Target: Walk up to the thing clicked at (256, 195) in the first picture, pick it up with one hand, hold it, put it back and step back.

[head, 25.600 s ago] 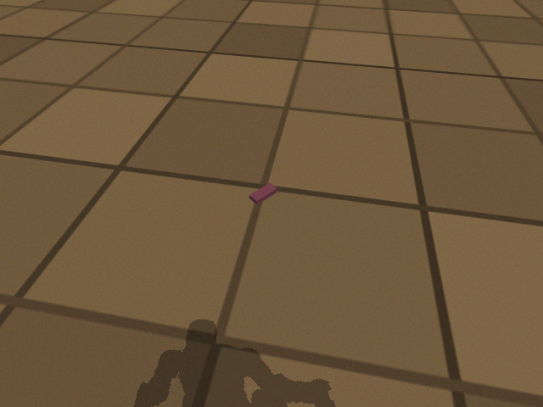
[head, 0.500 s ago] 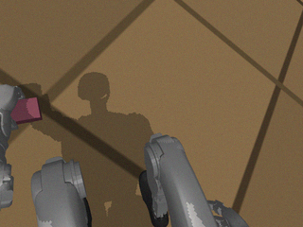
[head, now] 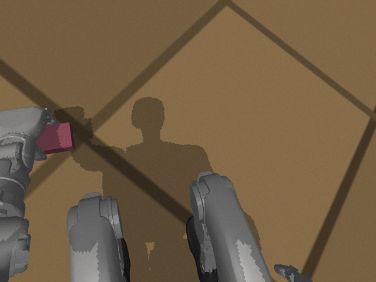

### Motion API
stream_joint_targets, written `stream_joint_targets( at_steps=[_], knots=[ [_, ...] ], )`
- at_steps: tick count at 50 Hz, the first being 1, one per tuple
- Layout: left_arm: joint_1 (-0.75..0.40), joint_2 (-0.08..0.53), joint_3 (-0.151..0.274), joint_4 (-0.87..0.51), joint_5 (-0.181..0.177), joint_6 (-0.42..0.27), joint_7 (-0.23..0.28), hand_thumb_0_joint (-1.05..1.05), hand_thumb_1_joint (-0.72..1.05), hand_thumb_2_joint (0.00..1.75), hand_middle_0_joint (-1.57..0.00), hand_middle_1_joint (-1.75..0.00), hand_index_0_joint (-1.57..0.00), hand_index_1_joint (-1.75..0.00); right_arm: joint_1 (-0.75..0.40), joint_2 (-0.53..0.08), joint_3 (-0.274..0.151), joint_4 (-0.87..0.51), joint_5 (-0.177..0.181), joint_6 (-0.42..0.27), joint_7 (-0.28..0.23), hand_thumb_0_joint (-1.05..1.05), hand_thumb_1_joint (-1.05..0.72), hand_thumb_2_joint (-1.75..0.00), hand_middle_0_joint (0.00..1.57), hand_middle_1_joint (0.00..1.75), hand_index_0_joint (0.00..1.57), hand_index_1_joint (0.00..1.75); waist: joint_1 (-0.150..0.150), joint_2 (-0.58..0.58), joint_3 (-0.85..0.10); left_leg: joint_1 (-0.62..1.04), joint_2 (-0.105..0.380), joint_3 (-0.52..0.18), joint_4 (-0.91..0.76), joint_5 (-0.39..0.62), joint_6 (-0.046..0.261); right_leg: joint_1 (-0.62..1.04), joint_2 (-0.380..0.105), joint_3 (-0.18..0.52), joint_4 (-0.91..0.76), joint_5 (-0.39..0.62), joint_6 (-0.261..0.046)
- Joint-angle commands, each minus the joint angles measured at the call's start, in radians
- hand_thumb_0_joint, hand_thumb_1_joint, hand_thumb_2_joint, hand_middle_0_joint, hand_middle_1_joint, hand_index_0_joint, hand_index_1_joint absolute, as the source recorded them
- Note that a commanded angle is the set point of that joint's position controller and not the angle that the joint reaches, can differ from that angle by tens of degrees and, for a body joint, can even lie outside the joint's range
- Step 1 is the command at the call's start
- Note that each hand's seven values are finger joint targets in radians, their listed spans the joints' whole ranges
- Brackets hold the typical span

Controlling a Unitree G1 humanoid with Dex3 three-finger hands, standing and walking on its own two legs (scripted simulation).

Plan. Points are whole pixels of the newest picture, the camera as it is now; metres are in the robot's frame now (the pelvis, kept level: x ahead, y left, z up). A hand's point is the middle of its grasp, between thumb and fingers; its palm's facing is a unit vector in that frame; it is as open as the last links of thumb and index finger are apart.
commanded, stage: lift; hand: left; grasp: from above
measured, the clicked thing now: (38, 141) +0.47 +0.28 -0.18
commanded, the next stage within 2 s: hold in 1.36 s
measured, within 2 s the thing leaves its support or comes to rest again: neither
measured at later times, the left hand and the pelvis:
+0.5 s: hand out of the picture +0.39 +0.28 +0.03, palm faces -0.41 -0.09 -0.91, open 8.9 cm; pelvis +0.00 +0.00 +0.13, yaw +3 degrees
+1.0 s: hand out of the picture +0.35 +0.26 +0.22, palm faces -0.44 -0.10 -0.89, open 8.9 cm; pelvis +0.04 +0.00 +0.30, yaw +5 degrees
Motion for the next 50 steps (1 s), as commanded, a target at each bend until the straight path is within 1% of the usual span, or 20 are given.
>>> stream_joint_targets(
  at_steps=[1,7,10,14,15,17,19,22,23,25,29,30,36,37,38,42,43,44,48,50],
  knots=[
    [-0.278,0.255,0.038,-0.233,-0.027,0.001,0.007,0.00,0.71,0.48,-1.02,-0.51,-1.06,-0.47,0.172,-0.219,-0.095,-0.054,0.016,0.005,-0.027,0.00,-0.91,-0.90,0.20,0.30,0.20,0.30,0.014,0.195,-0.688,0.519,-0.025,0.099,-0.291,0.131,0.052,0.385,0.022,-0.045,-0.302,0.178,-0.072],
    [-0.186,0.198,0.000,-0.348,-0.075,0.004,-0.037,0.00,0.67,0.47,-0.97,-0.54,-1.02,-0.49,0.149,-0.199,-0.108,-0.086,0.038,0.012,-0.051,0.00,-0.90,-0.90,0.20,0.30,0.20,0.30,0.041,0.154,-0.704,0.588,-0.021,0.091,-0.392,0.068,0.057,0.452,0.026,-0.030,-0.387,0.119,-0.065],
    [-0.170,0.210,0.005,-0.435,-0.086,0.011,-0.049,0.00,0.65,0.50,-0.96,-0.55,-1.00,-0.51,0.135,-0.197,-0.115,-0.097,0.053,0.016,-0.065,0.00,-0.90,-0.90,0.20,0.30,0.20,0.30,0.056,0.170,-0.713,0.650,-0.017,0.079,-0.453,0.063,0.055,0.483,0.023,-0.027,-0.418,0.132,-0.063],
    [-0.120,0.154,-0.023,-0.503,-0.104,0.031,-0.063,0.00,0.66,0.51,-0.96,-0.56,-1.00,-0.52,0.116,-0.186,-0.119,-0.105,0.066,0.021,-0.081,0.00,-0.90,-0.90,0.20,0.30,0.20,0.30,0.061,0.183,-0.703,0.747,-0.011,0.063,-0.535,0.085,0.048,0.529,0.016,-0.029,-0.461,0.167,-0.059],
    [-0.108,0.178,-0.002,-0.507,-0.105,0.037,-0.063,0.00,0.66,0.51,-0.96,-0.55,-1.00,-0.51,0.110,-0.188,-0.122,-0.106,0.069,0.021,-0.087,0.00,-0.90,-0.90,0.20,0.30,0.20,0.30,0.069,0.171,-0.713,0.780,-0.009,0.055,-0.551,0.095,0.047,0.545,0.016,-0.028,-0.472,0.174,-0.059],
    [-0.081,0.153,-0.018,-0.538,-0.106,0.049,-0.065,0.00,0.66,0.52,-0.98,-0.53,-1.01,-0.50,0.106,-0.175,-0.122,-0.111,0.073,0.025,-0.096,0.00,-0.90,-0.90,0.20,0.30,0.20,0.30,0.066,0.155,-0.695,0.800,-0.009,0.067,-0.588,0.089,0.048,0.593,0.016,-0.020,-0.523,0.165,-0.057],
    [-0.028,0.173,0.006,-0.562,-0.115,0.062,-0.065,0.00,0.66,0.54,-0.99,-0.54,-1.01,-0.51,0.083,-0.168,-0.122,-0.121,0.080,0.027,-0.106,0.00,-0.90,-0.90,0.20,0.30,0.20,0.30,0.081,0.149,-0.679,0.826,-0.011,0.066,-0.635,0.062,0.050,0.645,0.016,-0.013,-0.569,0.140,-0.053],
    [0.008,0.135,-0.023,-0.603,-0.124,0.078,-0.074,0.00,0.69,0.53,-1.01,-0.54,-1.04,-0.51,0.059,-0.150,-0.121,-0.130,0.086,0.030,-0.122,0.00,-0.90,-0.90,0.20,0.30,0.20,0.30,0.079,0.119,-0.652,0.878,-0.010,0.074,-0.697,0.044,0.052,0.715,0.019,0.002,-0.652,0.118,-0.049],
    [0.035,0.142,-0.013,-0.612,-0.130,0.085,-0.077,0.00,0.69,0.51,-1.01,-0.51,-1.04,-0.48,0.054,-0.148,-0.120,-0.130,0.090,0.029,-0.128,0.00,-0.90,-0.90,0.20,0.30,0.20,0.30,0.085,0.114,-0.628,0.892,-0.011,0.074,-0.726,0.042,0.051,0.737,0.017,0.005,-0.676,0.114,-0.048],
    [0.042,0.133,-0.023,-0.662,-0.141,0.097,-0.083,0.00,0.68,0.51,-1.01,-0.49,-1.04,-0.47,0.040,-0.140,-0.118,-0.136,0.095,0.030,-0.139,0.00,-0.90,-0.90,0.20,0.30,0.20,0.30,0.092,0.117,-0.647,0.961,-0.009,0.082,-0.777,0.052,0.049,0.805,0.020,0.012,-0.728,0.121,-0.047],
    [0.131,0.088,-0.050,-0.665,-0.146,0.117,-0.095,0.00,0.66,0.48,-1.00,-0.48,-1.02,-0.46,0.036,-0.127,-0.114,-0.126,0.105,0.031,-0.160,0.00,-0.90,-0.90,0.20,0.30,0.20,0.30,0.094,0.093,-0.597,1.074,-0.005,0.086,-0.864,0.115,0.044,0.893,0.018,0.015,-0.815,0.176,-0.046],
    [0.113,0.107,-0.038,-0.701,-0.149,0.116,-0.094,0.00,0.65,0.49,-1.00,-0.48,-1.02,-0.46,0.033,-0.123,-0.111,-0.124,0.108,0.031,-0.166,0.00,-0.90,-0.90,0.20,0.30,0.20,0.30,0.094,0.099,-0.597,1.103,-0.004,0.089,-0.886,0.125,0.043,0.928,0.017,0.019,-0.841,0.181,-0.045],
    [0.171,0.043,-0.083,-0.635,-0.145,0.118,-0.097,0.00,0.64,0.51,-1.00,-0.48,-1.02,-0.47,0.034,-0.102,-0.101,-0.101,0.116,0.015,-0.192,0.00,-0.90,-0.90,0.20,0.30,0.20,0.30,0.090,0.062,-0.448,1.212,-0.004,0.092,-1.036,0.131,0.039,1.062,0.021,0.039,-0.998,0.174,-0.046],
    [0.174,0.055,-0.067,-0.641,-0.152,0.115,-0.095,0.00,0.64,0.51,-1.00,-0.48,-1.02,-0.47,0.029,-0.104,-0.103,-0.101,0.116,0.011,-0.195,0.00,-0.90,-0.90,0.20,0.30,0.20,0.30,0.104,0.062,-0.446,1.243,-0.001,0.085,-1.069,0.128,0.038,1.088,0.020,0.041,-1.019,0.170,-0.046],
    [0.193,0.021,-0.096,-0.613,-0.147,0.117,-0.096,0.00,0.66,0.52,-1.02,-0.48,-1.03,-0.47,0.030,-0.100,-0.100,-0.098,0.117,0.007,-0.198,0.00,-0.90,-0.90,0.20,0.30,0.20,0.30,0.103,0.061,-0.418,1.266,-0.001,0.082,-1.098,0.132,0.034,1.099,0.022,0.042,-1.042,0.170,-0.047],
    [0.221,-0.008,-0.114,-0.567,-0.146,0.112,-0.086,0.00,0.65,0.50,-1.02,-0.47,-1.03,-0.46,0.031,-0.094,-0.102,-0.090,0.118,-0.009,-0.204,0.00,-0.90,-0.90,0.20,0.30,0.20,0.30,0.115,0.042,-0.369,1.340,-0.001,0.085,-1.181,0.162,0.031,1.183,0.026,0.051,-1.135,0.192,-0.049],
    [0.220,0.012,-0.097,-0.572,-0.147,0.109,-0.083,0.00,0.65,0.49,-1.01,-0.45,-1.03,-0.44,0.032,-0.098,-0.104,-0.090,0.119,-0.013,-0.204,0.00,-0.90,-0.90,0.20,0.30,0.20,0.30,0.123,0.045,-0.371,1.363,0.000,0.082,-1.208,0.158,0.030,1.215,0.025,0.053,-1.155,0.188,-0.048],
    [0.215,-0.003,-0.114,-0.556,-0.142,0.107,-0.079,0.00,0.64,0.48,-1.01,-0.44,-1.02,-0.43,0.031,-0.093,-0.101,-0.085,0.117,-0.016,-0.205,0.00,-0.90,-0.90,0.20,0.30,0.20,0.30,0.119,0.042,-0.355,1.380,-0.001,0.086,-1.224,0.172,0.029,1.230,0.026,0.055,-1.174,0.200,-0.047],
    [0.190,-0.026,-0.129,-0.555,-0.133,0.102,-0.057,0.00,0.66,0.51,-1.02,-0.48,-1.04,-0.47,0.055,-0.088,-0.103,-0.075,0.116,-0.025,-0.206,0.00,-0.90,-0.90,0.20,0.30,0.20,0.30,0.118,0.020,-0.354,1.456,-0.012,0.118,-1.265,0.278,0.036,1.341,0.025,0.068,-1.254,0.295,-0.044],
    [0.190,-0.008,-0.111,-0.542,-0.130,0.106,-0.042,0.00,0.67,0.52,-1.03,-0.48,-1.04,-0.47,0.061,-0.094,-0.108,-0.071,0.115,-0.027,-0.204,0.00,-0.90,-0.90,0.20,0.30,0.20,0.30,0.130,0.027,-0.345,1.503,-0.010,0.117,-1.309,0.290,0.032,1.374,0.023,0.069,-1.285,0.304,-0.045]
  ],
)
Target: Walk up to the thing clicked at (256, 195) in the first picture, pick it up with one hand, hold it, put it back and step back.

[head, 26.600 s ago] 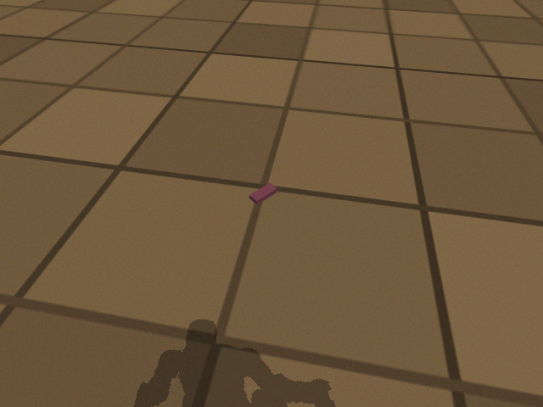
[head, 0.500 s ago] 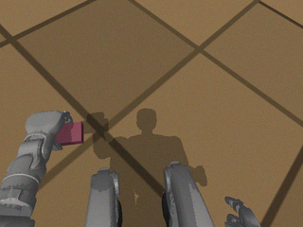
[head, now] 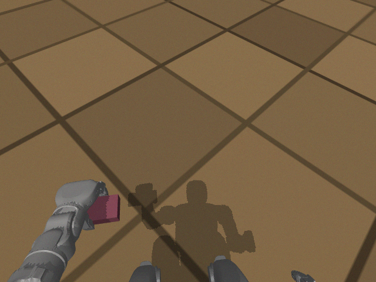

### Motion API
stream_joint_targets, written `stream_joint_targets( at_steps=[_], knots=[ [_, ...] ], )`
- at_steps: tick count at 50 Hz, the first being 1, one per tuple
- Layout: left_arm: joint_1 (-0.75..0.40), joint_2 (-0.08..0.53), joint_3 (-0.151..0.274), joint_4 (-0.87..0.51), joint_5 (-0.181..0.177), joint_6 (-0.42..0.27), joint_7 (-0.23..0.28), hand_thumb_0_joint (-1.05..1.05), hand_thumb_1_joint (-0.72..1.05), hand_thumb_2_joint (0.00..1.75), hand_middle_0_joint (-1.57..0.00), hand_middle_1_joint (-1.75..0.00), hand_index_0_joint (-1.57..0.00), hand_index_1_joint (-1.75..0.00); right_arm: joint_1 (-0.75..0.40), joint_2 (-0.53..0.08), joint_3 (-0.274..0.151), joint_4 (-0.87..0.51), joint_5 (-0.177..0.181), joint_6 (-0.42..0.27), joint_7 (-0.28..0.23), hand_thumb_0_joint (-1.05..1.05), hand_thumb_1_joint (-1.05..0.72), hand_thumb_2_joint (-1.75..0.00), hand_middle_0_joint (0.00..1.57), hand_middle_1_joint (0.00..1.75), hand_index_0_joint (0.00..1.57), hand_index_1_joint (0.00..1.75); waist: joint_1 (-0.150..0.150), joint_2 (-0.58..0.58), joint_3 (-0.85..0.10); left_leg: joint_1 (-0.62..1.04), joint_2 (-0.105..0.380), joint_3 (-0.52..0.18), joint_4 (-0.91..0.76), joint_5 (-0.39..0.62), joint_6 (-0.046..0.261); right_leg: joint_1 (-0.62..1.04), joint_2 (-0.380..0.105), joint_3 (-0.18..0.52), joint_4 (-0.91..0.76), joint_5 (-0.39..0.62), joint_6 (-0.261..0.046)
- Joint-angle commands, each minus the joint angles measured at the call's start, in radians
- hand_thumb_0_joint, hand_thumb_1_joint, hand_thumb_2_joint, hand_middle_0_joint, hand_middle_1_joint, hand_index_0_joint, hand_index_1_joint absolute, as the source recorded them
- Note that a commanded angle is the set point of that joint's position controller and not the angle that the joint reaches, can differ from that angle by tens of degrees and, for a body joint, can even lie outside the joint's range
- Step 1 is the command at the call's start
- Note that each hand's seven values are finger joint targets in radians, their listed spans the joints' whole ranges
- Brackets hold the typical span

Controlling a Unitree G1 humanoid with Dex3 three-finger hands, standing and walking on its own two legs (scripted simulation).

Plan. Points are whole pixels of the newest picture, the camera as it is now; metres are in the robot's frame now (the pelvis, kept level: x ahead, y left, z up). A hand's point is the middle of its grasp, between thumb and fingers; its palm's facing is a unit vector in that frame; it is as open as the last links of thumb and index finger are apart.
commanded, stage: lift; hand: left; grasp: from above
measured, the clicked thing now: (89, 211) +0.35 +0.24 -0.12
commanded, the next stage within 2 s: hold in 0.36 s
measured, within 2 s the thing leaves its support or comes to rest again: neither
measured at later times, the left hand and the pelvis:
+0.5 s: hand (79, 191) +0.35 +0.22 +0.00, palm faces -0.44 -0.07 -0.90, open 8.9 cm; pelvis +0.03 +0.00 +0.07, yaw +0 degrees
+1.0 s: hand (71, 179) +0.36 +0.22 +0.04, palm faces -0.44 -0.05 -0.90, open 8.9 cm; pelvis +0.05 +0.00 +0.09, yaw -1 degrees
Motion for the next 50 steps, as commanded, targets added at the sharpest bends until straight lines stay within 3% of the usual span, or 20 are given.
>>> stream_joint_targets(
  at_steps=[1,6,7,9,12,15,17,18,20,21,27,31,34,35,41,43,45,47,48,50],
  knots=[
    [-0.306,0.181,0.062,-0.146,0.006,0.000,0.070,0.00,0.66,0.52,-1.03,-0.47,-1.04,-0.46,0.027,-0.142,-0.051,-0.086,-0.007,-0.042,-0.004,0.00,-0.90,-0.90,0.20,0.30,0.20,0.30,-0.003,0.036,-0.284,0.335,-0.037,0.016,-0.275,0.119,0.017,0.237,0.031,0.004,-0.272,0.120,-0.037],
    [-0.298,0.175,0.064,-0.117,0.008,0.008,0.081,0.00,0.66,0.53,-1.05,-0.43,-1.05,-0.43,0.027,-0.146,-0.055,-0.084,-0.009,-0.041,0.001,0.00,-0.90,-0.90,0.20,0.30,0.20,0.30,0.000,0.019,-0.248,0.412,-0.038,0.014,-0.354,0.165,0.014,0.313,0.027,0.006,-0.345,0.165,-0.032],
    [-0.281,0.195,0.083,-0.120,0.007,0.009,0.081,0.00,0.66,0.53,-1.04,-0.45,-1.04,-0.45,0.027,-0.149,-0.057,-0.084,-0.009,-0.039,0.002,0.00,-0.90,-0.90,0.20,0.30,0.20,0.30,0.015,0.026,-0.260,0.445,-0.036,0.015,-0.372,0.194,0.011,0.333,0.028,0.003,-0.354,0.190,-0.033],
    [-0.302,0.157,0.050,-0.129,0.002,0.009,0.077,0.00,0.65,0.54,-1.05,-0.42,-1.04,-0.43,0.026,-0.146,-0.056,-0.090,-0.009,-0.038,0.003,0.00,-0.90,-0.90,0.20,0.30,0.20,0.30,-0.001,0.022,-0.250,0.485,-0.035,0.014,-0.397,0.215,0.010,0.352,0.027,0.003,-0.379,0.210,-0.032],
    [-0.271,0.159,0.056,-0.120,-0.007,0.009,0.073,0.00,0.62,0.51,-1.02,-0.42,-1.02,-0.42,0.028,-0.147,-0.058,-0.093,-0.008,-0.035,0.005,0.00,-0.90,-0.90,0.20,0.30,0.20,0.30,0.012,0.010,-0.224,0.521,-0.035,0.015,-0.439,0.237,0.007,0.387,0.026,0.003,-0.417,0.227,-0.032],
    [-0.292,0.151,0.046,-0.128,-0.010,0.006,0.066,0.00,0.60,0.49,-1.00,-0.42,-1.00,-0.41,0.030,-0.145,-0.058,-0.093,-0.009,-0.035,0.005,0.00,-0.90,-0.90,0.20,0.30,0.20,0.30,0.004,0.005,-0.216,0.550,-0.037,0.017,-0.467,0.264,0.007,0.428,0.024,0.009,-0.447,0.251,-0.030],
    [-0.276,0.174,0.062,-0.136,-0.005,0.002,0.066,0.00,0.61,0.51,-1.02,-0.40,-1.02,-0.41,0.026,-0.148,-0.062,-0.102,-0.006,-0.031,0.005,0.00,-0.90,-0.90,0.20,0.30,0.20,0.30,0.014,-0.004,-0.209,0.573,-0.041,0.023,-0.484,0.278,0.010,0.453,0.022,0.012,-0.473,0.266,-0.028],
    [-0.282,0.141,0.040,-0.136,-0.009,0.000,0.062,0.00,0.60,0.51,-1.01,-0.41,-1.01,-0.41,0.030,-0.142,-0.059,-0.099,-0.008,-0.032,0.006,0.00,-0.90,-0.90,0.20,0.30,0.20,0.30,0.004,-0.007,-0.203,0.575,-0.042,0.024,-0.488,0.282,0.009,0.459,0.022,0.015,-0.479,0.271,-0.028],
    [-0.260,0.172,0.063,-0.133,-0.008,0.000,0.062,0.00,0.64,0.53,-1.04,-0.42,-1.04,-0.42,0.024,-0.149,-0.062,-0.103,-0.006,-0.029,0.006,0.00,-0.90,-0.90,0.20,0.30,0.20,0.30,0.016,-0.021,-0.200,0.590,-0.047,0.031,-0.504,0.295,0.013,0.495,0.020,0.020,-0.504,0.288,-0.025],
    [-0.273,0.155,0.048,-0.139,-0.009,-0.001,0.057,0.00,0.64,0.53,-1.04,-0.42,-1.04,-0.42,0.026,-0.145,-0.061,-0.101,-0.006,-0.028,0.007,0.00,-0.90,-0.90,0.20,0.30,0.20,0.30,0.010,-0.018,-0.205,0.599,-0.046,0.032,-0.506,0.308,0.012,0.497,0.019,0.021,-0.507,0.299,-0.026],
    [-0.275,0.179,0.052,-0.169,0.015,-0.002,0.042,0.00,0.66,0.52,-1.03,-0.45,-1.04,-0.44,0.016,-0.148,-0.064,-0.102,-0.002,-0.016,0.007,0.00,-0.90,-0.90,0.20,0.30,0.20,0.30,0.022,-0.022,-0.209,0.652,-0.053,0.041,-0.539,0.372,0.015,0.565,0.019,0.029,-0.545,0.371,-0.021],
    [-0.268,0.173,0.048,-0.175,0.009,0.000,0.021,0.00,0.63,0.55,-1.01,-0.47,-1.02,-0.46,0.009,-0.147,-0.064,-0.106,0.001,-0.009,0.009,0.00,-0.90,-0.90,0.20,0.30,0.20,0.30,0.026,-0.017,-0.211,0.689,-0.053,0.045,-0.559,0.426,0.014,0.603,0.020,0.027,-0.558,0.419,-0.021],
    [-0.243,0.180,0.063,-0.184,-0.001,0.000,0.011,0.00,0.63,0.52,-1.00,-0.47,-1.02,-0.45,0.001,-0.150,-0.066,-0.117,0.003,-0.002,0.011,0.00,-0.89,-0.90,0.20,0.30,0.20,0.30,0.034,-0.012,-0.173,0.691,-0.053,0.048,-0.587,0.402,0.012,0.609,0.023,0.023,-0.577,0.385,-0.026],
    [-0.255,0.173,0.049,-0.195,0.000,-0.002,0.002,0.00,0.63,0.53,-1.01,-0.45,-1.02,-0.44,-0.009,-0.149,-0.064,-0.120,0.006,0.000,0.011,0.00,-0.90,-0.90,0.20,0.30,0.20,0.30,0.033,-0.004,-0.171,0.705,-0.051,0.047,-0.595,0.402,0.011,0.611,0.024,0.021,-0.582,0.381,-0.026],
    [-0.245,0.184,0.054,-0.246,-0.006,-0.009,-0.034,0.00,0.62,0.53,-0.99,-0.47,-1.01,-0.46,-0.024,-0.153,-0.065,-0.142,0.010,0.007,0.008,0.00,-0.90,-0.90,0.20,0.30,0.20,0.30,0.042,0.002,-0.175,0.741,-0.049,0.049,-0.619,0.437,0.011,0.640,0.026,0.019,-0.594,0.406,-0.028],
    [-0.258,0.167,0.032,-0.266,-0.004,-0.009,-0.043,0.00,0.61,0.53,-0.99,-0.48,-1.00,-0.46,-0.028,-0.150,-0.062,-0.149,0.011,0.009,0.007,0.00,-0.90,-0.90,0.20,0.30,0.20,0.30,0.034,-0.011,-0.168,0.752,-0.046,0.047,-0.620,0.456,0.013,0.641,0.028,0.018,-0.598,0.425,-0.027],
    [-0.242,0.197,0.067,-0.267,-0.012,-0.008,-0.042,0.00,0.62,0.54,-0.99,-0.48,-1.00,-0.46,-0.029,-0.154,-0.063,-0.150,0.011,0.012,0.007,0.00,-0.90,-0.90,0.20,0.30,0.20,0.30,0.048,-0.004,-0.161,0.750,-0.047,0.049,-0.630,0.451,0.013,0.656,0.028,0.016,-0.607,0.419,-0.028],
    [-0.245,0.171,0.040,-0.267,-0.009,-0.005,-0.049,0.00,0.63,0.55,-1.00,-0.50,-1.01,-0.48,-0.033,-0.149,-0.058,-0.155,0.012,0.014,0.009,0.00,-0.90,-0.90,0.20,0.30,0.20,0.30,0.040,-0.004,-0.150,0.754,-0.044,0.048,-0.638,0.447,0.011,0.652,0.029,0.016,-0.609,0.412,-0.029],
    [-0.236,0.187,0.056,-0.273,-0.010,-0.006,-0.050,0.00,0.63,0.55,-0.99,-0.50,-1.01,-0.48,-0.038,-0.152,-0.060,-0.157,0.012,0.015,0.008,0.00,-0.90,-0.90,0.20,0.30,0.20,0.30,0.044,0.000,-0.147,0.759,-0.043,0.046,-0.646,0.445,0.010,0.659,0.029,0.015,-0.616,0.405,-0.029],
    [-0.227,0.173,0.042,-0.265,-0.008,-0.004,-0.058,0.00,0.61,0.56,-0.99,-0.47,-1.00,-0.46,-0.043,-0.149,-0.058,-0.160,0.013,0.017,0.008,0.00,-0.90,-0.90,0.20,0.30,0.20,0.30,0.044,-0.006,-0.142,0.764,-0.042,0.047,-0.650,0.452,0.012,0.658,0.029,0.015,-0.619,0.411,-0.030]
  ],
)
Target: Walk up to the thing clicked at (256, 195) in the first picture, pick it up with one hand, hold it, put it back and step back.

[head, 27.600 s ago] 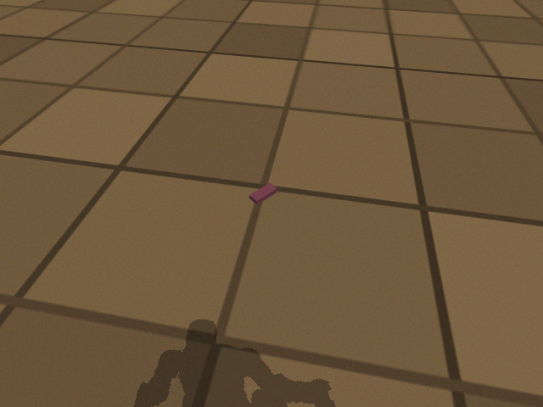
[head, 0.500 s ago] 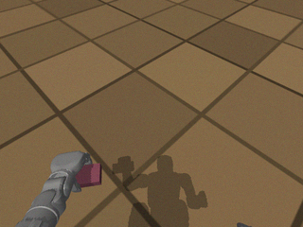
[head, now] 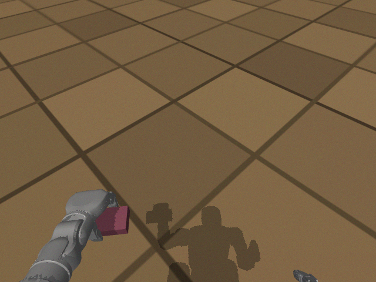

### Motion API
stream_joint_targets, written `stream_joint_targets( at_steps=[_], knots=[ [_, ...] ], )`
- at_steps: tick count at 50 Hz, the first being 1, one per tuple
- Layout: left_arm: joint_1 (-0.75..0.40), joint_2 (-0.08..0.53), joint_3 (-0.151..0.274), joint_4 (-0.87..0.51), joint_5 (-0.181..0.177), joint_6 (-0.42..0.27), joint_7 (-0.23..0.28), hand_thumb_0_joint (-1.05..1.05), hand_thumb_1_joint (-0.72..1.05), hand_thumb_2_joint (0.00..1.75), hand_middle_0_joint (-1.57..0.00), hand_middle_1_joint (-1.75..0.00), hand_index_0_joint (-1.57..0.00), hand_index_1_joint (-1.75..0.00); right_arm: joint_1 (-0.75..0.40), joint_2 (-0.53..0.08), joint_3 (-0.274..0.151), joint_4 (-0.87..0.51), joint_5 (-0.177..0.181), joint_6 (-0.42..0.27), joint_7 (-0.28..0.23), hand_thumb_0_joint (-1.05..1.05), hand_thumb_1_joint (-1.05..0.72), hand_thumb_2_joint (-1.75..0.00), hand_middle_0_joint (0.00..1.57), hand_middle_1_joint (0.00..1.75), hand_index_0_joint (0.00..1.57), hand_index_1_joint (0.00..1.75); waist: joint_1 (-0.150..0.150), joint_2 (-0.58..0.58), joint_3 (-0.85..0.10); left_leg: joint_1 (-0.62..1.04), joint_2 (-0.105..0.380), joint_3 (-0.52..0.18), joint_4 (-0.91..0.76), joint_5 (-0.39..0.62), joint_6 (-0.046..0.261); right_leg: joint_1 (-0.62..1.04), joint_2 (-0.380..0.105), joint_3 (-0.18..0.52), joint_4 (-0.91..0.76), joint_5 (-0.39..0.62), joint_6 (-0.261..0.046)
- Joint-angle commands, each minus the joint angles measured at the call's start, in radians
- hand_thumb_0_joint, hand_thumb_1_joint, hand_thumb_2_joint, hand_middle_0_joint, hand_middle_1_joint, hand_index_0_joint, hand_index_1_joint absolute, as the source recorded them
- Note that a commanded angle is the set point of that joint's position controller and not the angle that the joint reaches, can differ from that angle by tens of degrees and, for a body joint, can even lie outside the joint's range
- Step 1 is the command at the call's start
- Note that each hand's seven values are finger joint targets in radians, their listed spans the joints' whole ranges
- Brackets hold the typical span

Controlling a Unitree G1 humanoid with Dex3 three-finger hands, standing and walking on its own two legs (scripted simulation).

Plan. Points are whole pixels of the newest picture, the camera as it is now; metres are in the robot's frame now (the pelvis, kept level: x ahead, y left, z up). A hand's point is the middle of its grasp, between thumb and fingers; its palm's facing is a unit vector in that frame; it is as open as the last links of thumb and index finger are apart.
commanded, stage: hold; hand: left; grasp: from above
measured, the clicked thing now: (98, 222) +0.32 +0.23 -0.08
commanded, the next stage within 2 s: crouch in 1.36 s
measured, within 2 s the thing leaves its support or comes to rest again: neither
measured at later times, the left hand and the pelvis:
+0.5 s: hand (94, 226) +0.29 +0.22 -0.03, palm faces -0.44 -0.05 -0.90, open 9.0 cm; pelvis -0.01 -0.01 +0.01, yaw +0 degrees
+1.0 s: hand (95, 227) +0.28 +0.21 -0.02, palm faces -0.44 -0.05 -0.90, open 9.0 cm; pelvis -0.01 -0.01 +0.01, yaw +0 degrees
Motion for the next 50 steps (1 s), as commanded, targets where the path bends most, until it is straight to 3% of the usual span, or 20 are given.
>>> stream_joint_targets(
  at_steps=[1,6,8,13,14,16,17,19,21,23,25,27,34,37,39,41,43,45,48,50],
  knots=[
    [-0.303,0.198,0.081,-0.194,-0.005,0.000,0.027,0.00,0.61,0.55,-0.98,-0.49,-0.99,-0.47,-0.041,-0.142,-0.044,-0.130,-0.003,-0.038,-0.005,0.00,-0.90,-0.90,0.20,0.30,0.20,0.30,-0.004,-0.013,-0.241,0.169,-0.031,-0.001,-0.092,0.300,0.011,0.094,0.044,-0.023,-0.090,0.265,-0.030],
    [-0.303,0.200,0.078,-0.218,-0.007,-0.002,0.015,0.00,0.64,0.56,-1.00,-0.50,-1.01,-0.48,-0.061,-0.137,-0.036,-0.138,-0.003,-0.036,-0.008,0.00,-0.90,-0.90,0.20,0.30,0.20,0.30,-0.002,-0.028,-0.227,0.183,-0.038,0.008,-0.108,0.269,0.017,0.103,0.038,-0.016,-0.120,0.250,-0.023],
    [-0.293,0.217,0.095,-0.212,-0.012,-0.002,0.012,0.00,0.65,0.56,-1.00,-0.51,-1.02,-0.49,-0.067,-0.136,-0.035,-0.141,-0.001,-0.036,-0.009,0.00,-0.90,-0.90,0.20,0.30,0.20,0.30,0.005,-0.020,-0.212,0.181,-0.037,0.009,-0.118,0.256,0.016,0.113,0.038,-0.018,-0.128,0.232,-0.024],
    [-0.303,0.200,0.078,-0.246,-0.009,-0.009,0.005,0.00,0.63,0.59,-1.00,-0.52,-1.01,-0.51,-0.074,-0.134,-0.031,-0.146,0.001,-0.033,-0.012,0.00,-0.90,-0.90,0.20,0.30,0.20,0.30,0.005,-0.016,-0.214,0.207,-0.034,0.007,-0.138,0.267,0.016,0.118,0.040,-0.020,-0.135,0.236,-0.028],
    [-0.292,0.216,0.095,-0.239,-0.011,-0.009,0.008,0.00,0.65,0.59,-1.01,-0.52,-1.02,-0.50,-0.078,-0.136,-0.034,-0.146,0.001,-0.032,-0.013,0.00,-0.90,-0.90,0.20,0.30,0.20,0.30,0.006,-0.012,-0.206,0.207,-0.035,0.009,-0.143,0.256,0.016,0.118,0.040,-0.020,-0.145,0.224,-0.027],
    [-0.294,0.203,0.082,-0.243,-0.015,-0.011,0.002,0.00,0.62,0.57,-0.99,-0.51,-1.01,-0.50,-0.079,-0.134,-0.030,-0.144,0.000,-0.034,-0.013,0.00,-0.90,-0.90,0.20,0.30,0.20,0.30,0.004,-0.008,-0.204,0.210,-0.033,0.007,-0.151,0.253,0.015,0.126,0.040,-0.019,-0.147,0.220,-0.029],
    [-0.278,0.221,0.100,-0.227,-0.018,-0.010,0.003,0.00,0.62,0.57,-0.98,-0.52,-1.00,-0.50,-0.086,-0.137,-0.032,-0.147,0.002,-0.032,-0.014,0.00,-0.90,-0.90,0.20,0.30,0.20,0.30,0.010,-0.009,-0.198,0.214,-0.030,0.007,-0.158,0.251,0.014,0.128,0.042,-0.023,-0.151,0.213,-0.030],
    [-0.311,0.201,0.078,-0.252,-0.016,-0.013,0.004,0.00,0.60,0.58,-0.96,-0.54,-0.98,-0.52,-0.092,-0.133,-0.029,-0.151,0.002,-0.034,-0.015,0.00,-0.90,-0.90,0.20,0.30,0.20,0.30,0.004,-0.013,-0.195,0.217,-0.031,0.005,-0.163,0.241,0.014,0.125,0.041,-0.022,-0.156,0.205,-0.029],
    [-0.282,0.210,0.093,-0.241,-0.014,-0.008,0.008,0.00,0.61,0.57,-0.96,-0.54,-0.98,-0.52,-0.101,-0.133,-0.028,-0.155,0.003,-0.036,-0.015,0.00,-0.90,-0.90,0.20,0.30,0.20,0.30,0.014,-0.011,-0.173,0.210,-0.039,0.013,-0.168,0.203,0.015,0.126,0.036,-0.016,-0.177,0.169,-0.027],
    [-0.289,0.201,0.077,-0.252,-0.018,-0.007,-0.001,0.00,0.63,0.56,-0.97,-0.55,-1.00,-0.52,-0.106,-0.130,-0.026,-0.155,0.002,-0.038,-0.014,0.00,-0.90,-0.90,0.20,0.30,0.20,0.30,0.009,-0.025,-0.181,0.218,-0.036,0.011,-0.173,0.209,0.017,0.131,0.035,-0.016,-0.180,0.179,-0.025],
    [-0.279,0.220,0.098,-0.249,-0.022,-0.006,-0.005,0.00,0.64,0.57,-0.99,-0.54,-1.01,-0.52,-0.114,-0.131,-0.026,-0.156,0.005,-0.038,-0.017,0.00,-0.90,-0.90,0.20,0.30,0.20,0.30,0.018,-0.021,-0.174,0.224,-0.037,0.014,-0.178,0.207,0.018,0.138,0.033,-0.016,-0.188,0.175,-0.024],
    [-0.285,0.207,0.083,-0.274,-0.022,-0.011,-0.011,0.00,0.62,0.57,-0.98,-0.54,-1.00,-0.52,-0.116,-0.129,-0.024,-0.158,0.005,-0.039,-0.017,0.00,-0.90,-0.90,0.20,0.30,0.20,0.30,0.014,-0.034,-0.184,0.237,-0.037,0.014,-0.182,0.213,0.019,0.146,0.033,-0.015,-0.190,0.181,-0.023],
    [-0.263,0.214,0.098,-0.276,-0.027,-0.009,-0.015,0.00,0.62,0.55,-0.96,-0.57,-0.99,-0.53,-0.122,-0.128,-0.021,-0.157,0.007,-0.040,-0.021,0.00,-0.90,-0.90,0.20,0.30,0.20,0.30,0.016,-0.016,-0.170,0.248,-0.037,0.017,-0.200,0.209,0.018,0.155,0.033,-0.013,-0.204,0.178,-0.024],
    [-0.270,0.199,0.078,-0.298,-0.024,-0.006,-0.017,0.00,0.65,0.57,-0.98,-0.56,-1.01,-0.54,-0.143,-0.125,-0.018,-0.167,0.008,-0.040,-0.021,0.00,-0.90,-0.90,0.20,0.30,0.20,0.30,0.018,-0.033,-0.154,0.252,-0.038,0.015,-0.208,0.190,0.018,0.154,0.032,-0.015,-0.220,0.153,-0.022],
    [-0.267,0.218,0.098,-0.305,-0.032,-0.005,-0.018,0.00,0.65,0.56,-0.99,-0.56,-1.01,-0.53,-0.147,-0.124,-0.017,-0.165,0.009,-0.040,-0.021,0.00,-0.90,-0.90,0.20,0.30,0.20,0.30,0.023,-0.023,-0.158,0.255,-0.042,0.020,-0.214,0.188,0.020,0.165,0.028,-0.010,-0.226,0.157,-0.021],
    [-0.275,0.193,0.069,-0.298,-0.025,-0.006,-0.026,0.00,0.62,0.57,-0.98,-0.55,-1.00,-0.53,-0.145,-0.123,-0.015,-0.166,0.010,-0.039,-0.022,0.00,-0.90,-0.90,0.20,0.30,0.20,0.30,0.014,-0.032,-0.147,0.260,-0.041,0.020,-0.215,0.196,0.021,0.156,0.028,-0.009,-0.225,0.167,-0.021],
    [-0.241,0.218,0.101,-0.284,-0.025,-0.004,-0.024,0.00,0.60,0.56,-0.96,-0.54,-0.98,-0.52,-0.139,-0.125,-0.017,-0.161,0.011,-0.036,-0.023,0.00,-0.90,-0.90,0.20,0.30,0.20,0.30,0.025,-0.038,-0.156,0.267,-0.041,0.020,-0.214,0.215,0.020,0.171,0.030,-0.012,-0.225,0.179,-0.021],
    [-0.285,0.206,0.076,-0.323,-0.024,-0.011,-0.031,0.00,0.63,0.57,-0.97,-0.56,-1.00,-0.54,-0.144,-0.124,-0.017,-0.162,0.008,-0.037,-0.023,0.00,-0.90,-0.90,0.20,0.30,0.20,0.30,0.016,-0.030,-0.174,0.280,-0.039,0.016,-0.216,0.234,0.019,0.171,0.031,-0.014,-0.219,0.201,-0.022],
    [-0.266,0.219,0.096,-0.293,-0.026,-0.012,-0.029,0.00,0.62,0.57,-0.97,-0.56,-0.99,-0.54,-0.140,-0.125,-0.016,-0.157,0.010,-0.034,-0.025,0.00,-0.90,-0.90,0.20,0.30,0.20,0.30,0.017,-0.024,-0.160,0.279,-0.037,0.016,-0.223,0.235,0.018,0.173,0.034,-0.015,-0.224,0.198,-0.024],
    [-0.253,0.189,0.074,-0.272,-0.022,-0.011,-0.026,0.00,0.60,0.57,-0.96,-0.56,-0.98,-0.53,-0.140,-0.122,-0.016,-0.158,0.011,-0.032,-0.024,0.00,-0.90,-0.90,0.20,0.30,0.20,0.30,0.016,-0.027,-0.141,0.279,-0.034,0.015,-0.228,0.231,0.015,0.165,0.037,-0.019,-0.223,0.189,-0.027]
  ],
)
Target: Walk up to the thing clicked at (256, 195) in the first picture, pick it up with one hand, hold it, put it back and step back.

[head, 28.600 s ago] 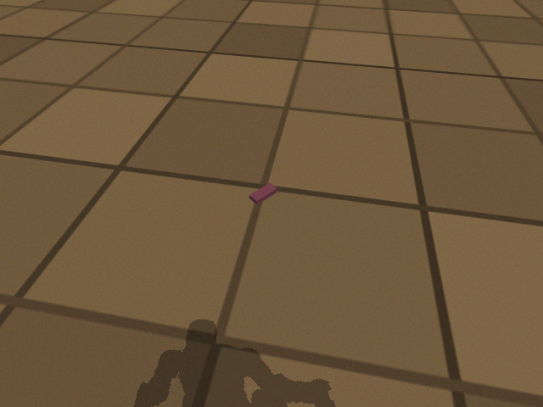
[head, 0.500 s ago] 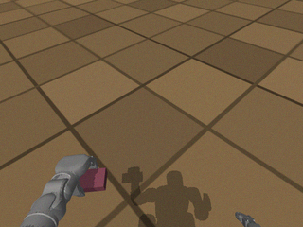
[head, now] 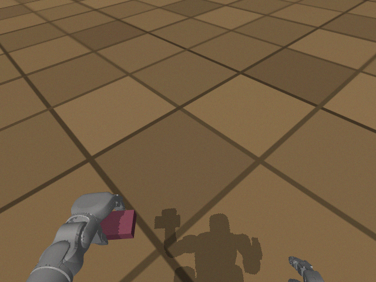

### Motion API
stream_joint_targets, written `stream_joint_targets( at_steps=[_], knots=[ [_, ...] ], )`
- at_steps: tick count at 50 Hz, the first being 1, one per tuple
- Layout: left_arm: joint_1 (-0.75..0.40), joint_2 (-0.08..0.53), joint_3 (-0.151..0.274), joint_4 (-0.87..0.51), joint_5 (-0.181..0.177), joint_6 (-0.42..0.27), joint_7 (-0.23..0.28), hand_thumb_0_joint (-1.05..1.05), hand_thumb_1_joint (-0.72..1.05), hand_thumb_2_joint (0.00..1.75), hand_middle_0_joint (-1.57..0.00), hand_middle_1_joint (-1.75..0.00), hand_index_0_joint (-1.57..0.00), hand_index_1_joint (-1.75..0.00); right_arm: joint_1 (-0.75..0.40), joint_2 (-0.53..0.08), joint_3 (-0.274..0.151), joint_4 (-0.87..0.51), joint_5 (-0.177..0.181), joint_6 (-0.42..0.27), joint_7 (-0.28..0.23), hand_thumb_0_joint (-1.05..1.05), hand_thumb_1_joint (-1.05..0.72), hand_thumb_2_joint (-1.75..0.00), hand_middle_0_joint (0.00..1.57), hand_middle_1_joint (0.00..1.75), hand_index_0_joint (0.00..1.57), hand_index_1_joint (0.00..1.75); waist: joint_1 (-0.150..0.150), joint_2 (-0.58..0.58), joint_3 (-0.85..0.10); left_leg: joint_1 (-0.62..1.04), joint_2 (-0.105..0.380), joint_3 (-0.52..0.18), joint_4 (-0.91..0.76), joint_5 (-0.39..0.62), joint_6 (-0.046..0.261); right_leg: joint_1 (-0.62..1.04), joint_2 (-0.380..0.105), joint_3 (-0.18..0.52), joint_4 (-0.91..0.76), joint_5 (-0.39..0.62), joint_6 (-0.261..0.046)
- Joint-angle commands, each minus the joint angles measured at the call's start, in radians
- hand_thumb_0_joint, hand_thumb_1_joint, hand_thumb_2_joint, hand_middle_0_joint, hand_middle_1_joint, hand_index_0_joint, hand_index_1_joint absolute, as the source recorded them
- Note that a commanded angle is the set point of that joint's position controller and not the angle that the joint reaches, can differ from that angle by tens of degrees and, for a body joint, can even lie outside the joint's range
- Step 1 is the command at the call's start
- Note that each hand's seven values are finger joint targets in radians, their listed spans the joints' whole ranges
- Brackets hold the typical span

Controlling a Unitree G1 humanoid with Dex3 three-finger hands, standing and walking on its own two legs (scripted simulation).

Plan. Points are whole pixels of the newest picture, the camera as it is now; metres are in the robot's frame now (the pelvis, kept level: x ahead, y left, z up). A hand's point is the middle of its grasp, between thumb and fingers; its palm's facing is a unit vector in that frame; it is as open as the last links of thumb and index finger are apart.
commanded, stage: hold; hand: left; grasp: from above
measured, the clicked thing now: (105, 225) +0.30 +0.22 -0.07
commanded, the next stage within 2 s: crouch in 0.36 s
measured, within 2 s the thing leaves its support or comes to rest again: neither
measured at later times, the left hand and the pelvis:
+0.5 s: hand (99, 220) +0.30 +0.22 -0.03, palm faces -0.43 -0.06 -0.90, open 9.0 cm; pelvis +0.01 +0.00 +0.00, yaw +0 degrees
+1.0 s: hand (117, 235) +0.32 +0.23 -0.18, palm faces -0.42 +0.04 -0.91, open 8.8 cm; pelvis -0.02 +0.01 -0.08, yaw +1 degrees
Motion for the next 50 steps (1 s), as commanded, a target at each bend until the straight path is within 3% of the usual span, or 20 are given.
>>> stream_joint_targets(
  at_steps=[1,7,11,13,15,20,22,23,24,27,28,29,34,36,42,45,50],
  knots=[
    [-0.310,0.189,0.094,-0.165,0.000,-0.002,0.052,0.00,0.60,0.58,-0.96,-0.55,-0.98,-0.53,-0.089,-0.121,-0.039,-0.142,-0.005,-0.044,-0.004,0.00,-0.90,-0.90,0.20,0.30,0.20,0.30,-0.009,-0.032,-0.204,0.120,-0.037,0.011,-0.060,0.141,0.026,0.018,0.034,-0.022,-0.095,0.117,-0.016],
    [-0.326,0.220,0.121,-0.178,0.008,-0.005,0.061,0.00,0.62,0.61,-0.99,-0.55,-1.00,-0.53,-0.089,-0.120,-0.042,-0.140,-0.005,-0.039,-0.004,0.00,-0.90,-0.90,0.20,0.30,0.20,0.30,-0.001,-0.036,-0.225,0.122,-0.041,0.014,-0.052,0.164,0.028,0.041,0.029,-0.020,-0.098,0.143,-0.012],
    [-0.320,0.195,0.102,-0.171,0.003,-0.007,0.064,0.00,0.62,0.61,-0.98,-0.57,-1.00,-0.55,-0.077,-0.120,-0.046,-0.133,-0.005,-0.038,-0.003,0.00,-0.90,-0.90,0.20,0.30,0.20,0.30,-0.008,-0.024,-0.232,0.140,-0.037,0.012,-0.060,0.175,0.025,0.044,0.032,-0.022,-0.091,0.152,-0.017],
    [-0.334,0.226,0.128,-0.165,0.006,-0.008,0.071,0.00,0.61,0.61,-0.98,-0.55,-1.00,-0.54,-0.078,-0.123,-0.049,-0.127,-0.007,-0.036,-0.003,0.00,-0.90,-0.90,0.20,0.30,0.20,0.30,-0.001,-0.022,-0.239,0.136,-0.037,0.010,-0.056,0.198,0.024,0.054,0.032,-0.025,-0.090,0.174,-0.016],
    [-0.318,0.195,0.097,-0.165,0.004,-0.009,0.067,0.00,0.61,0.62,-0.98,-0.56,-0.99,-0.55,-0.077,-0.120,-0.049,-0.130,-0.006,-0.036,-0.003,0.00,-0.90,-0.90,0.20,0.30,0.20,0.30,-0.006,-0.034,-0.241,0.140,-0.039,0.013,-0.052,0.205,0.026,0.056,0.032,-0.024,-0.091,0.185,-0.014],
    [-0.355,0.197,0.089,-0.174,0.003,-0.003,0.067,0.00,0.63,0.62,-1.00,-0.56,-1.02,-0.54,-0.076,-0.122,-0.050,-0.128,-0.005,-0.031,-0.003,0.00,-0.90,-0.90,0.20,0.30,0.20,0.30,-0.011,-0.043,-0.241,0.149,-0.042,0.015,-0.049,0.223,0.029,0.059,0.026,-0.024,-0.098,0.214,-0.009],
    [-0.308,0.210,0.114,-0.151,-0.002,0.000,0.069,0.00,0.63,0.61,-1.00,-0.54,-1.02,-0.53,-0.079,-0.123,-0.050,-0.131,-0.004,-0.028,-0.002,0.00,-0.90,-0.90,0.20,0.30,0.20,0.30,0.003,-0.037,-0.223,0.139,-0.042,0.014,-0.058,0.208,0.027,0.063,0.026,-0.026,-0.102,0.194,-0.013],
    [-0.285,0.190,0.099,-0.146,0.002,0.000,0.064,0.00,0.67,0.53,-1.00,-0.57,-1.05,-0.53,-0.072,-0.121,-0.050,-0.133,-0.004,-0.027,0.000,0.00,-0.92,-0.91,0.20,0.30,0.20,0.30,-0.002,-0.041,-0.227,0.139,-0.042,0.016,-0.054,0.213,0.028,0.065,0.026,-0.026,-0.100,0.199,-0.012],
    [-0.280,0.184,0.094,-0.156,0.002,-0.002,0.062,0.00,0.59,0.52,-0.92,-0.53,-0.97,-0.49,-0.079,-0.121,-0.051,-0.135,-0.004,-0.025,0.000,0.00,-0.88,-0.90,0.20,0.30,0.20,0.30,0.003,-0.041,-0.229,0.139,-0.041,0.015,-0.056,0.221,0.027,0.068,0.028,-0.028,-0.097,0.204,-0.014],
    [-0.272,0.182,0.095,-0.139,0.012,-0.006,0.074,0.00,0.70,0.56,-1.07,-0.47,-1.08,-0.46,-0.070,-0.124,-0.051,-0.138,-0.005,-0.018,0.002,0.00,-0.89,-0.90,0.20,0.30,0.20,0.30,-0.007,-0.050,-0.204,0.121,-0.040,0.012,-0.051,0.222,0.027,0.051,0.029,-0.030,-0.092,0.205,-0.016],
    [-0.274,0.184,0.102,-0.124,0.018,-0.009,0.083,0.00,0.71,0.55,-1.08,-0.47,-1.09,-0.46,-0.070,-0.122,-0.050,-0.137,-0.006,-0.015,0.002,0.00,-0.89,-0.90,0.20,0.30,0.20,0.30,-0.005,-0.057,-0.196,0.118,-0.040,0.011,-0.052,0.213,0.027,0.046,0.029,-0.031,-0.093,0.194,-0.016],
    [-0.268,0.161,0.082,-0.105,0.024,-0.013,0.092,0.00,0.72,0.54,-1.08,-0.46,-1.10,-0.45,-0.066,-0.124,-0.050,-0.138,-0.007,-0.013,0.004,0.00,-0.89,-0.90,0.20,0.30,0.20,0.30,-0.019,-0.069,-0.178,0.108,-0.041,0.010,-0.049,0.202,0.027,0.027,0.029,-0.031,-0.089,0.186,-0.016],
    [-0.338,0.161,0.099,-0.005,0.069,-0.037,0.184,0.00,0.74,0.53,-1.10,-0.42,-1.11,-0.41,-0.041,-0.125,-0.057,-0.116,-0.024,-0.006,0.013,0.00,-0.89,-0.90,0.20,0.30,0.20,0.30,-0.041,-0.066,-0.180,0.031,-0.046,0.011,0.017,0.142,0.026,-0.058,0.022,-0.027,-0.042,0.136,-0.016],
    [-0.375,0.129,0.071,0.064,0.084,-0.041,0.223,0.00,0.75,0.48,-1.10,-0.43,-1.12,-0.41,-0.022,-0.128,-0.061,-0.095,-0.033,-0.007,0.021,0.00,-0.89,-0.90,0.20,0.30,0.20,0.30,-0.055,-0.069,-0.192,-0.016,-0.041,0.005,0.066,0.137,0.022,-0.106,0.025,-0.033,0.010,0.132,-0.019],
    [-0.535,0.087,0.058,0.226,0.155,-0.051,0.346,0.00,0.75,0.50,-1.11,-0.42,-1.13,-0.41,0.067,-0.143,-0.092,-0.049,-0.064,-0.028,0.046,0.00,-0.89,-0.90,0.20,0.30,0.20,0.30,-0.091,-0.032,-0.352,-0.231,-0.031,-0.006,0.339,0.111,0.015,-0.362,0.029,-0.037,0.263,0.108,-0.029],
    [-0.563,0.097,0.083,0.331,0.173,-0.047,0.397,0.00,0.76,0.47,-1.12,-0.43,-1.14,-0.41,0.084,-0.153,-0.101,-0.046,-0.074,-0.041,0.053,0.00,-0.90,-0.90,0.20,0.30,0.20,0.30,-0.084,-0.009,-0.416,-0.375,-0.029,-0.009,0.473,0.094,0.016,-0.497,0.034,-0.045,0.394,0.078,-0.034],
    [-0.657,0.133,0.114,0.427,0.195,-0.038,0.449,0.00,0.82,0.48,-1.17,-0.40,-1.19,-0.39,0.113,-0.167,-0.112,-0.034,-0.095,-0.063,0.051,0.00,-0.89,-0.90,0.20,0.30,0.20,0.30,-0.102,0.027,-0.515,-0.594,-0.030,-0.032,0.632,-0.043,0.017,-0.708,0.036,-0.065,0.570,-0.037,-0.043]
  ],
)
